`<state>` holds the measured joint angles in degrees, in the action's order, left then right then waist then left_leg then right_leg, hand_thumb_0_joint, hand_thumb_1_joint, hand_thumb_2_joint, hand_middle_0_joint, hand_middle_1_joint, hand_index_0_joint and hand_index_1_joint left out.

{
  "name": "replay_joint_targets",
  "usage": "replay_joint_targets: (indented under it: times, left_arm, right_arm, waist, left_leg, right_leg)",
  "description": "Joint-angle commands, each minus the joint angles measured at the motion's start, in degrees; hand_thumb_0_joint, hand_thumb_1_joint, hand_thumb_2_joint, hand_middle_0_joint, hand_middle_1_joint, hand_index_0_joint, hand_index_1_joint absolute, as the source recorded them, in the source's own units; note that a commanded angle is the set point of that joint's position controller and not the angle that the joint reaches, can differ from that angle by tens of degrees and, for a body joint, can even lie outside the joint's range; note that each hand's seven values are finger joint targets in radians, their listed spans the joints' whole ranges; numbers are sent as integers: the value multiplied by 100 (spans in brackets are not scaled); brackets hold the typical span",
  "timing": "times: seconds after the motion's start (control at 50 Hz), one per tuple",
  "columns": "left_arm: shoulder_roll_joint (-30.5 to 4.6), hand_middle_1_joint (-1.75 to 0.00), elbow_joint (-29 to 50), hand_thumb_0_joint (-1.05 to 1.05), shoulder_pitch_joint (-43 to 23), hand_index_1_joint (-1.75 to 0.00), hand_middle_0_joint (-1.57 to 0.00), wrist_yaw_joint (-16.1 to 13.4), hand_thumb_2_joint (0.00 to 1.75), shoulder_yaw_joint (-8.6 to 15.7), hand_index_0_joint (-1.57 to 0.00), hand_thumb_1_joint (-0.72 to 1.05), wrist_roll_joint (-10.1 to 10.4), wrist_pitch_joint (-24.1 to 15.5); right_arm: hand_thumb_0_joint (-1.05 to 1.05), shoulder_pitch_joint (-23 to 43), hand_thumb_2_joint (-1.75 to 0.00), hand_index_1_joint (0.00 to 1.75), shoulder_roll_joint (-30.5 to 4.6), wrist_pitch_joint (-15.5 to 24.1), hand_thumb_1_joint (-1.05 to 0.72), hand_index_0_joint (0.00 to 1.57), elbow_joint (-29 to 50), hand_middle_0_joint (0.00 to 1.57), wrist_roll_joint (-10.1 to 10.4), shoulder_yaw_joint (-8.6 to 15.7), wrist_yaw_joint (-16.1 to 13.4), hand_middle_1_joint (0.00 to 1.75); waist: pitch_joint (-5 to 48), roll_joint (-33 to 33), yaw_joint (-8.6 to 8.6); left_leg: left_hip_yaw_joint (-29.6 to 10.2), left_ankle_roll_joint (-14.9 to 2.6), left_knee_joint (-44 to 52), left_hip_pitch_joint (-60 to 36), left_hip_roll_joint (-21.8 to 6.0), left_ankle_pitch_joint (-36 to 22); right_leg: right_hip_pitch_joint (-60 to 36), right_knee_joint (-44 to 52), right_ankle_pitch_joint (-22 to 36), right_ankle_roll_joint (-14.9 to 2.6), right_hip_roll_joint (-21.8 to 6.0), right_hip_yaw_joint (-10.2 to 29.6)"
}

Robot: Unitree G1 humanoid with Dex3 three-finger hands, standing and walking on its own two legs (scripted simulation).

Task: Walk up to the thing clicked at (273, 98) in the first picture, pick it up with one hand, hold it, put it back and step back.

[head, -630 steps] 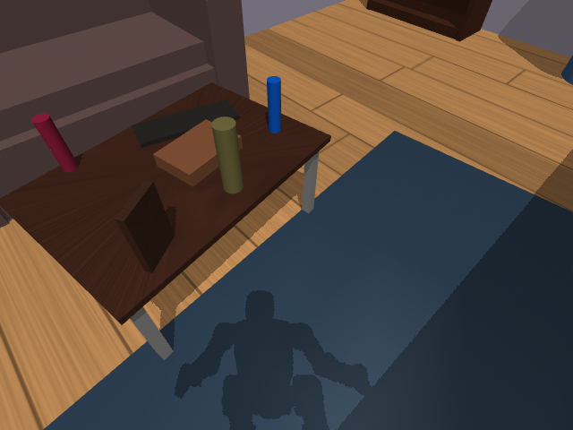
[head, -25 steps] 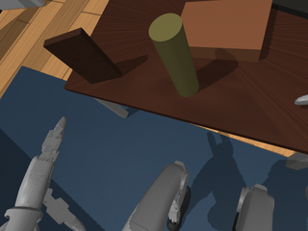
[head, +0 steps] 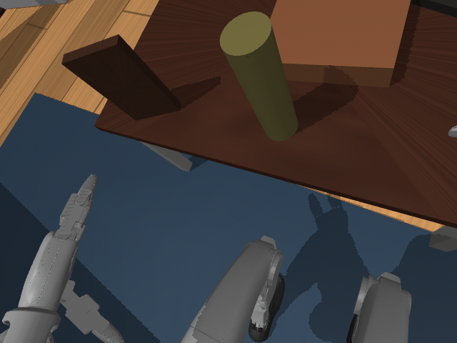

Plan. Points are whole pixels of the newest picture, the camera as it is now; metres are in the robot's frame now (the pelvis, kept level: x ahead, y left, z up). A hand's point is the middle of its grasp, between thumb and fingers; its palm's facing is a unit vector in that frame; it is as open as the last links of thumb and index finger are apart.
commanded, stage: close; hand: right
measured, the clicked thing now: out of the picture +0.57 -0.24 -0.01
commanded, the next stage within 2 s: settle in 0.38 s
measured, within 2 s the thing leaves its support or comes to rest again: leaves its support in 0.68 s
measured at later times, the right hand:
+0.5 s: hand out of the picture +0.56 -0.23 -0.03, palm faces +0.21 +0.98 +0.01, open 7.8 cm
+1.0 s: hand out of the picture +0.54 -0.24 +0.02, palm faces +0.22 +0.98 -0.01, open 8.0 cm
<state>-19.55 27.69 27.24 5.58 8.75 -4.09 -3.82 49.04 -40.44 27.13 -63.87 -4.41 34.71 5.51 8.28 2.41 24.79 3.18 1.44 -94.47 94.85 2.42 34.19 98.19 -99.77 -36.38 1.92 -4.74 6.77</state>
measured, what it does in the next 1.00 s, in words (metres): stands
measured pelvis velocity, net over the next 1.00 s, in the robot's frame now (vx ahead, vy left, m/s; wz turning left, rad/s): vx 0.01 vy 0.00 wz -0.02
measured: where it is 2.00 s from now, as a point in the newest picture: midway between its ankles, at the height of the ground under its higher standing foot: (306, 339)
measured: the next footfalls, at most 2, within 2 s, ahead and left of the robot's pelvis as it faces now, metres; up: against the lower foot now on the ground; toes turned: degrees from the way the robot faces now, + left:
none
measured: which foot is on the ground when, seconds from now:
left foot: down 0.00-1.00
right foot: down 0.00-1.00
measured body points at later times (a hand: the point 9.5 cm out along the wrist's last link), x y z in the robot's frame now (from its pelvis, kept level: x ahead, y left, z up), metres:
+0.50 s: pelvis +0.00 +0.00 +0.00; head +0.21 -0.09 +0.39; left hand +0.18 +0.26 +0.14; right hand +0.54 -0.28 -0.03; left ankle +0.08 +0.13 -0.51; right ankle +0.05 -0.13 -0.51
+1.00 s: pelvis +0.01 +0.00 +0.04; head +0.20 -0.09 +0.44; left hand +0.19 +0.25 +0.14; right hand +0.52 -0.29 +0.02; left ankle +0.07 +0.13 -0.51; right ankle +0.05 -0.13 -0.51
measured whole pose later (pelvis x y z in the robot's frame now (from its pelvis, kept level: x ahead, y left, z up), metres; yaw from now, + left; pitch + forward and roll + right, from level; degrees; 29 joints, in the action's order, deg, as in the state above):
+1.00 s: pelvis +0.01 +0.00 +0.04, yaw -1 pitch +31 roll +6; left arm -17.9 20.2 25.0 3.8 4.7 -4.2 -2.9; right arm 47.5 -37.6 26.9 -65.7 -2.8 31.9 4.1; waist 8.1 1.9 22.0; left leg 3.0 1.3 -85.1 84.6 2.5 31.9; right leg 88.1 -90.7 -34.2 1.8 -5.0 6.1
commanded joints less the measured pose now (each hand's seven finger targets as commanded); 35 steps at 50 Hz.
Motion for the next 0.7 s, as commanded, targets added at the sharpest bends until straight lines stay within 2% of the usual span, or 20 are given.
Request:
replay_joint_targets:
  times: [0.0, 0.04, 0.08, 0.1, 0.14, 0.2, 0.3, 0.34, 0.38, 0.42, 0.44, 0.46, 0.48, 0.52, 0.56, 0.58, 0.62, 0.64, 0.66, 0.68]
  left_arm:
    - [-1162, -4, 949, 0, 450, -5, -4, -216, 7, 1146, -3, -57, 84, -292]
    - [-995, -4, 802, 0, 443, -5, -4, -215, 7, 981, -3, -57, 75, -292]
    - [-923, -4, 671, 0, 478, -5, -4, -218, 7, 852, -3, -57, 82, -284]
    - [-915, -4, 768, 0, 426, -5, -4, -226, 6, 847, -3, -57, 85, -294]
    - [-1030, -4, 971, 0, 298, -5, -4, -260, 6, 886, -4, -56, 64, -302]
    - [-1170, -4, 1046, 0, 328, -5, -4, -287, 7, 1049, -4, -57, 39, -302]
    - [-908, -4, 782, 0, 417, -5, -4, -236, 7, 809, -3, -58, 12, -357]
    - [-1050, -4, 876, 0, 367, -5, -4, -231, 6, 928, -3, -57, 31, -370]
    - [-1183, -4, 1063, 0, 335, -6, -4, -229, 7, 1070, -3, -58, 10, -374]
    - [-1032, -4, 883, 0, 422, -5, -4, -189, 7, 955, -3, -57, 22, -367]
    - [-1005, -4, 928, 0, 489, -5, -4, -178, 7, 952, -3, -57, 43, -367]
    - [-1042, -4, 1021, 0, 452, -5, -4, -190, 6, 957, -3, -57, 59, -372]
    - [-1078, -5, 1003, 0, 465, -7, -6, -205, 8, 1013, -4, -60, 56, -370]
    - [-1092, -5, 1066, 0, 452, -7, -6, -189, 8, 1003, -4, -60, 48, -353]
    - [-1064, -5, 1026, 0, 454, -7, -6, -202, 8, 966, -4, -60, 60, -321]
    - [-1153, -5, 1047, 0, 401, -7, -6, -226, 8, 1062, -4, -60, 78, -304]
    - [-1181, -5, 968, 0, 423, -7, -6, -245, 8, 1094, -4, -59, 55, -278]
    - [-1109, -5, 667, 0, 516, -7, -6, -245, 8, 1015, -4, -59, 55, -239]
    - [-1000, -4, 445, 0, 520, -6, -6, -247, 8, 933, -4, -59, 72, -232]
    - [-906, -4, 480, 0, 521, -6, -6, -250, 9, 815, -4, -59, 72, -228]
  right_arm:
    - [0, 1790, -30, 57, -910, 326, 30, 84, 1352, 85, 131, -114, 79, 57]
    - [0, 1765, -33, 60, -771, 309, 26, 89, 1145, 90, 158, -141, 32, 60]
    - [0, 1928, -39, 66, -1001, 346, 19, 93, 1138, 94, 144, -60, -19, 66]
    - [0, 1951, -41, 69, -1106, 362, 16, 96, 1032, 97, 96, -60, -46, 69]
    - [0, 2009, -47, 74, -1001, 395, 7, 101, 877, 103, 78, -102, -80, 74]
    - [0, 2163, -51, 77, -1128, 468, 0, 103, 844, 105, 29, -110, -140, 77]
    - [0, 1928, -61, 84, -974, 524, -10, 107, 299, 109, 47, -107, -125, 84]
    - [0, 1805, -65, 89, -1225, 561, -14, 112, 465, 113, 2, -6, -99, 89]
    - [0, 1929, -65, 89, -1334, 587, -15, 111, 856, 113, -24, 69, -79, 89]
    - [0, 1564, -67, 91, -1031, 518, -16, 112, 597, 113, 47, 4, -15, 91]
    - [0, 1573, -70, 93, -1057, 501, -18, 113, 671, 115, 68, 56, -1, 93]
    - [0, 1647, -72, 94, -1315, 500, -17, 113, 1046, 114, 61, 149, -1, 94]
    - [0, 1643, -80, 102, -1393, 474, -18, 115, 1182, 114, 44, 154, 5, 102]
    - [0, 1734, -96, 113, -1082, 398, -20, 119, 1220, 117, 73, -47, 73, 113]
    - [0, 1782, -106, 121, -1252, 349, -27, 123, 1512, 121, 101, 49, 45, 121]
    - [0, 1972, -108, 122, -1360, 341, -28, 123, 1769, 122, 115, 70, 23, 122]
    - [0, 2092, -112, 126, -1223, 297, -32, 125, 1872, 124, 166, -25, -7, 126]
    - [0, 2118, -113, 127, -1073, 270, -33, 127, 1760, 125, 187, -120, -13, 127]
    - [0, 2103, -113, 127, -1097, 273, -31, 127, 1712, 125, 207, -141, -42, 127]
    - [0, 2093, -114, 129, -1119, 281, -31, 128, 1744, 126, 198, -133, -79, 129]
  waist:
    - [3509, -2625, -124]
    - [3196, -2374, -77]
    - [3106, -2260, -87]
    - [3060, -2299, -125]
    - [3035, -2211, -2]
    - [3313, -2230, 33]
    - [2889, -2165, 32]
    - [3128, -2462, -131]
    - [3453, -2598, -91]
    - [3274, -2451, -140]
    - [3299, -2412, -136]
    - [3550, -2485, -222]
    - [3705, -2591, -238]
    - [3716, -2671, -155]
    - [3817, -2702, -292]
    - [4007, -2721, -270]
    - [3984, -2758, -203]
    - [3711, -2752, -187]
    - [3524, -2825, -304]
    - [3476, -2679, -295]
  left_leg:
    - [146, -337, 1083, -1732, 147, -1686]
    - [118, -300, 1138, -1750, 155, -1659]
    - [50, -298, 1175, -1803, 155, -1568]
    - [19, -302, 1216, -1832, 145, -1406]
    - [53, -318, 1227, -1771, 142, -1228]
    - [57, -307, 1254, -1838, 165, -1430]
    - [41, -300, 1183, -1792, 169, -1553]
    - [84, -354, 1033, -1665, 161, -1503]
    - [112, -345, 1052, -1772, 162, -1595]
    - [130, -333, 1047, -1774, 174, -1666]
    - [111, -316, 1095, -1836, 176, -1667]
    - [81, -310, 1117, -2024, 170, -1764]
    - [63, -305, 1109, -2011, 162, -1832]
    - [83, -316, 1133, -2018, 160, -1846]
    - [74, -315, 1209, -2101, 165, -1879]
    - [57, -309, 1258, -2207, 163, -1891]
    - [27, -289, 1365, -2293, 165, -1943]
    - [64, -311, 1402, -2162, 172, -1799]
    - [44, -317, 1462, -2083, 171, -1690]
    - [47, -309, 1547, -2148, 185, -1634]
  right_leg:
    - [-3553, 1320, 1945, -237, 87, -122]
    - [-3238, 1272, 1742, -275, 85, -158]
    - [-2935, 1268, 1481, -295, 112, -193]
    - [-2897, 1325, 1282, -293, 120, -213]
    - [-2972, 1403, 1105, -270, 130, -188]
    - [-3241, 1347, 1389, -290, 121, -154]
    - [-2826, 1245, 1460, -300, 114, -185]
    - [-3120, 1319, 1668, -234, 106, -166]
    - [-3408, 1320, 1819, -226, 92, -134]
    - [-3219, 1284, 1869, -243, 87, -136]
    - [-3142, 1273, 1771, -257, 103, -155]
    - [-3220, 1295, 1853, -260, 99, -165]
    - [-3380, 1249, 1976, -253, 77, -181]
    - [-3527, 1307, 2038, -240, 87, -166]
    - [-3629, 1358, 2095, -243, 80, -170]
    - [-3737, 1377, 2065, -251, 82, -173]
    - [-3877, 1392, 2089, -262, 72, -193]
    - [-3869, 1498, 2002, -237, 89, -189]
    - [-3842, 1560, 1909, -240, 90, -215]
    - [-3819, 1609, 1808, -255, 97, -214]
